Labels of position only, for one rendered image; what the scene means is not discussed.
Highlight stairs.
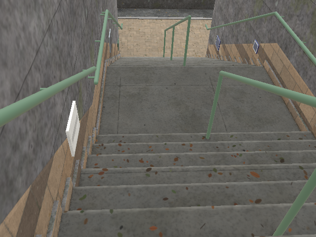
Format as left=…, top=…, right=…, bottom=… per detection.
left=109, top=56, right=256, bottom=66
left=57, top=131, right=316, bottom=237

